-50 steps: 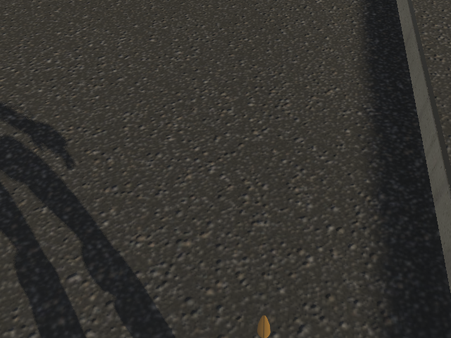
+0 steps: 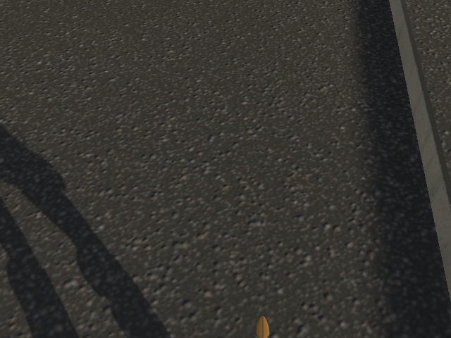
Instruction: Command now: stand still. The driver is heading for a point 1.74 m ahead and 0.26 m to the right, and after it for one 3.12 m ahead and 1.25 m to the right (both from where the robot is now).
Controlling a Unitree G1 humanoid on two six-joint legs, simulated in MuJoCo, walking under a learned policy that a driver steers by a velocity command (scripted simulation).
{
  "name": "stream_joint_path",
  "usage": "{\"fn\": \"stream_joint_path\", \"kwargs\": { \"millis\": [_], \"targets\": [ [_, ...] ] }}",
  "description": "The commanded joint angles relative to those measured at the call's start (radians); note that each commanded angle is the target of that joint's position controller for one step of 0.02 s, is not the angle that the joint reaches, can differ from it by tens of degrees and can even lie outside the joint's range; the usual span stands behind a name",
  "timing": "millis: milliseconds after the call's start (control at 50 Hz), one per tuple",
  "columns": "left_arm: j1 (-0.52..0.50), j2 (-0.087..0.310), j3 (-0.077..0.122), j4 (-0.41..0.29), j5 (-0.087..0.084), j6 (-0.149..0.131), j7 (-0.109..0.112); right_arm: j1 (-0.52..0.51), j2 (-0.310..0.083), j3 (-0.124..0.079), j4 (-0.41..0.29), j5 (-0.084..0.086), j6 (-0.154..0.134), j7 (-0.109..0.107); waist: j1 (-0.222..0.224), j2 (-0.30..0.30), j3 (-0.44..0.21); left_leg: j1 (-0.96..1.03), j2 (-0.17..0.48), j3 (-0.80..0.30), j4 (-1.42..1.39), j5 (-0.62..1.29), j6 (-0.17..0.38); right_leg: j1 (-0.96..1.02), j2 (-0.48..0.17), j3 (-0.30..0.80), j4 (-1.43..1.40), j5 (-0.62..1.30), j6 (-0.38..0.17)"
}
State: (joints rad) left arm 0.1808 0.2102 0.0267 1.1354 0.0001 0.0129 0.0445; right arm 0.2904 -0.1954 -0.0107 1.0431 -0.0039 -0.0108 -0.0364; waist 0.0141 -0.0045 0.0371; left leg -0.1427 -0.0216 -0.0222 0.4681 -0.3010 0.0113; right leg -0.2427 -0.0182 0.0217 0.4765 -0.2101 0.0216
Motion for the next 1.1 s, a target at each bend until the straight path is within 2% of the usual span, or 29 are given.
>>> {"fn": "stream_joint_path", "kwargs": {
  "millis": [20, 420, 440, 480, 500, 520, 560, 580, 600, 620, 640, 660, 680, 700, 720, 740, 760, 780, 800, 820, 860, 940, 1000, 1040, 1080, 1100],
  "targets": [
    [0.025, 0.098, 0.013, -0.022, 0.0, -0.006, 0.004, 0.057, -0.094, -0.015, -0.01, 0.001, -0.006, -0.002, -0.002, 0.007, 0.012, -0.11, 0.033, -0.026, -0.109, 0.119, 0.014, 0.069, -0.01, 0.007, -0.058, 0.1, -0.026],
    [0.083, 0.074, 0.006, -0.024, -0.003, -0.008, 0.007, 0.097, -0.07, -0.009, 0.034, 0.004, -0.004, -0.004, -0.008, 0.005, 0.022, -0.114, 0.029, -0.016, -0.104, 0.124, 0.011, 0.063, -0.006, 0.006, -0.053, 0.111, -0.03],
    [0.101, 0.061, 0.003, -0.014, -0.002, -0.008, 0.007, 0.117, -0.059, -0.007, 0.046, 0.004, -0.003, -0.005, -0.008, 0.009, -0.002, -0.105, 0.021, -0.008, -0.112, 0.023, 0.014, 0.074, 0.007, -0.009, -0.052, 0.015, -0.031],
    [0.106, 0.073, 0.01, -0.015, -0.012, -0.008, 0.01, 0.115, -0.096, -0.02, 0.039, 0.015, 0.002, -0.012, -0.013, 0.039, 0.044, -0.151, 0.022, -0.033, -0.121, -0.309, 0.054, 0.003, 0.052, -0.05, 0.006, -0.301, -0.046],
    [0.092, 0.076, 0.012, -0.026, -0.012, -0.014, 0.009, 0.116, -0.11, -0.025, 0.029, 0.019, 0.0, -0.013, -0.021, 0.051, 0.09, -0.182, 0.052, -0.077, -0.144, -0.439, 0.081, -0.062, 0.054, -0.049, 0.032, -0.394, -0.057],
    [0.068, 0.064, 0.01, -0.042, -0.012, -0.028, 0.004, 0.137, -0.125, -0.031, 0.026, 0.025, -0.008, -0.012, -0.035, 0.077, 0.123, -0.182, 0.102, -0.15, -0.179, -0.508, 0.113, -0.122, 0.051, -0.049, 0.074, -0.394, -0.063],
    [0.032, 0.023, 0.002, -0.07, -0.017, -0.066, -0.015, 0.175, -0.182, -0.054, 0.028, 0.035, -0.03, -0.006, -0.054, 0.187, 0.144, -0.112, 0.267, -0.375, -0.287, -0.552, 0.202, -0.227, 0.045, -0.085, 0.258, -0.219, -0.061],
    [0.017, 0.029, 0.003, -0.081, -0.021, -0.081, -0.025, 0.164, -0.184, -0.058, 0.02, 0.035, -0.037, -0.004, -0.052, 0.186, 0.163, -0.124, 0.319, -0.442, -0.314, -0.52, 0.234, -0.251, 0.01, -0.055, 0.315, -0.205, -0.077],
    [0.023, 0.03, 0.004, -0.089, -0.028, -0.094, -0.033, 0.137, -0.174, -0.056, 0.007, 0.031, -0.045, 0.0, -0.034, 0.176, 0.174, -0.123, 0.33, -0.444, -0.31, -0.466, 0.237, -0.258, -0.008, -0.042, 0.311, -0.237, -0.094],
    [0.047, 0.027, 0.004, -0.09, -0.035, -0.106, -0.039, 0.1, -0.164, -0.054, -0.007, 0.037, -0.05, 0.004, -0.006, 0.166, 0.177, -0.133, 0.31, -0.395, -0.282, -0.4, 0.213, -0.21, -0.015, -0.044, 0.221, -0.252, -0.11],
    [0.117, 0.03, 0.009, -0.066, -0.038, -0.114, -0.043, 0.051, -0.156, -0.051, -0.023, 0.044, -0.049, 0.008, 0.038, 0.145, 0.16, -0.182, 0.255, -0.303, -0.235, -0.333, 0.172, -0.065, 0.002, -0.072, 0.069, -0.198, -0.118],
    [0.205, 0.045, 0.021, -0.024, -0.032, -0.115, -0.042, 0.03, -0.154, -0.051, -0.035, 0.044, -0.048, 0.011, 0.066, 0.111, 0.124, -0.246, 0.183, -0.213, -0.155, -0.231, 0.138, 0.105, 0.042, -0.093, 0.002, -0.11, -0.103],
    [0.328, 0.088, 0.04, 0.01, -0.024, -0.114, -0.041, -0.006, -0.14, -0.046, -0.055, 0.039, -0.056, 0.013, 0.111, 0.017, 0.071, -0.332, 0.108, -0.11, 0.047, -0.051, 0.097, 0.266, -0.019, 0.03, -0.052, -0.09, -0.114],
    [0.483, 0.217, 0.074, 0.031, -0.028, -0.115, -0.044, -0.014, -0.071, -0.029, -0.088, 0.032, -0.073, 0.013, 0.148, -0.266, -0.003, -0.513, -0.022, 0.056, 0.412, -0.059, 0.028, 0.434, -0.231, 0.408, -0.217, -0.188, -0.22],
    [0.504, 0.204, 0.061, 0.027, -0.011, -0.128, -0.052, -0.016, -0.065, -0.027, -0.102, 0.04, -0.091, 0.013, 0.13, -0.282, -0.025, -0.635, -0.034, -0.028, 0.661, -0.231, 0.03, 0.44, -0.377, 0.715, -0.317, -0.248, -0.312],
    [0.395, 0.139, 0.039, -0.004, -0.007, -0.139, -0.051, -0.022, -0.088, -0.033, -0.105, 0.055, -0.102, 0.021, 0.072, -0.143, 0.051, -0.706, 0.036, -0.081, 0.79, -0.179, 0.057, 0.385, -0.385, 0.65, -0.304, -0.237, -0.303],
    [0.318, 0.103, 0.027, -0.035, -0.007, -0.142, -0.054, -0.025, -0.088, -0.033, -0.1, 0.056, -0.109, 0.031, 0.045, -0.089, 0.071, -0.716, 0.08, -0.079, 0.81, -0.078, 0.079, 0.345, -0.335, 0.516, -0.306, -0.202, -0.27],
    [0.273, 0.094, 0.02, -0.053, -0.007, -0.14, -0.06, -0.036, -0.1, -0.041, -0.099, 0.048, -0.115, 0.034, 0.026, -0.053, 0.083, -0.715, 0.112, -0.062, 0.764, 0.006, 0.087, 0.321, -0.292, 0.408, -0.321, -0.131, -0.241],
    [0.262, 0.071, 0.009, -0.06, -0.005, -0.135, -0.063, -0.06, -0.128, -0.054, -0.103, 0.038, -0.115, 0.036, 0.02, -0.051, 0.086, -0.69, 0.133, -0.045, 0.708, 0.063, 0.085, 0.305, -0.252, 0.311, -0.329, -0.006, -0.21],
    [0.282, 0.051, 0.001, -0.057, -0.002, -0.126, -0.061, -0.067, -0.127, -0.06, -0.104, 0.035, -0.111, 0.042, 0.019, -0.069, 0.074, -0.655, 0.14, -0.023, 0.668, 0.093, 0.076, 0.294, -0.215, 0.232, -0.332, 0.094, -0.191],
    [0.332, 0.065, -0.001, -0.05, 0.002, -0.113, -0.049, -0.096, -0.087, -0.055, -0.111, 0.032, -0.097, 0.051, 0.022, -0.074, 0.064, -0.647, 0.137, 0.017, 0.604, 0.132, 0.048, 0.289, -0.19, 0.152, -0.335, 0.237, -0.192],
    [0.33, 0.121, 0.004, -0.077, 0.007, -0.102, -0.025, -0.307, -0.047, -0.03, -0.197, 0.028, -0.091, 0.056, 0.05, -0.062, 0.109, -0.585, 0.106, 0.061, 0.298, 0.271, 0.008, 0.182, -0.166, 0.073, -0.383, 0.27, -0.198],
    [0.374, 0.14, 0.012, -0.071, -0.006, -0.104, -0.021, -0.398, -0.065, -0.025, -0.232, 0.034, -0.091, 0.068, 0.062, -0.079, 0.128, -0.508, 0.077, 0.08, 0.164, 0.335, 0.016, 0.18, -0.185, 0.05, -0.408, 0.254, -0.202],
    [0.378, 0.142, 0.018, -0.067, -0.016, -0.103, -0.02, -0.43, -0.082, -0.026, -0.254, 0.038, -0.094, 0.077, 0.048, -0.078, 0.137, -0.503, 0.074, 0.063, 0.106, 0.335, 0.041, 0.247, -0.213, 0.039, -0.388, 0.303, -0.192],
    [0.357, 0.157, 0.028, -0.073, -0.014, -0.096, -0.02, -0.403, -0.114, -0.038, -0.258, 0.035, -0.101, 0.085, 0.007, -0.088, 0.092, -0.432, 0.05, 0.068, 0.073, 0.294, 0.072, 0.324, -0.232, 0.019, -0.307, 0.509, -0.171],
    [0.344, 0.171, 0.034, -0.079, -0.009, -0.09, -0.02, -0.345, -0.14, -0.051, -0.247, 0.035, -0.102, 0.085, -0.03, -0.113, 0.035, -0.342, 0.021, 0.085, 0.082, 0.264, 0.089, 0.353, -0.235, 0.01, -0.225, 0.697, -0.16]
  ]
}}
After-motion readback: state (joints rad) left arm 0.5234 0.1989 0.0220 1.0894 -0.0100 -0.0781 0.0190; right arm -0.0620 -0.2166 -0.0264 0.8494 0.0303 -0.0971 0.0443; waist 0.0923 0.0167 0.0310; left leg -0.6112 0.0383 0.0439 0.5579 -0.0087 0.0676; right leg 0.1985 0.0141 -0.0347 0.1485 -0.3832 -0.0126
